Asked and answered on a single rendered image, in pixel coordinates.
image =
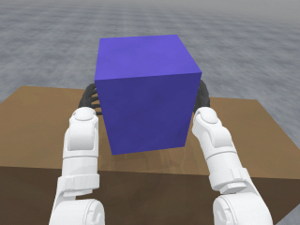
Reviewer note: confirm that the right robot hand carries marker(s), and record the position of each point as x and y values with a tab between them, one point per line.
202	98

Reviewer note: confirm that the robot left forearm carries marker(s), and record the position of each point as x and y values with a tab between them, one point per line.
80	157

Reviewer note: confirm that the carton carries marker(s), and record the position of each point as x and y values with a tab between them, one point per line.
147	88

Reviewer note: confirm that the robot left upper arm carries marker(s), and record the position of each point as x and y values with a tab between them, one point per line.
79	212

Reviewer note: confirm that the robot right forearm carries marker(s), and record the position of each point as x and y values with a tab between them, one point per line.
226	172

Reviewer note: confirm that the pedestal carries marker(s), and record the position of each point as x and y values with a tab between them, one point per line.
158	187

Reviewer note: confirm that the left robot hand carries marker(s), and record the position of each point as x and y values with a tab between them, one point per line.
87	99

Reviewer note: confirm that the robot right upper arm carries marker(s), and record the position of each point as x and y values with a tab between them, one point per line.
245	208

